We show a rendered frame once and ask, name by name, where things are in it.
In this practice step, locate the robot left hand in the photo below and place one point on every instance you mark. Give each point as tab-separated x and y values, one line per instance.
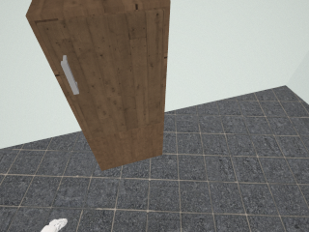
55	225

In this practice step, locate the handle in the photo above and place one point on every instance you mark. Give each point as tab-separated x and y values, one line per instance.
66	68

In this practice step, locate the cupboard door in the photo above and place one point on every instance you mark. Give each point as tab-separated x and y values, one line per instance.
117	61

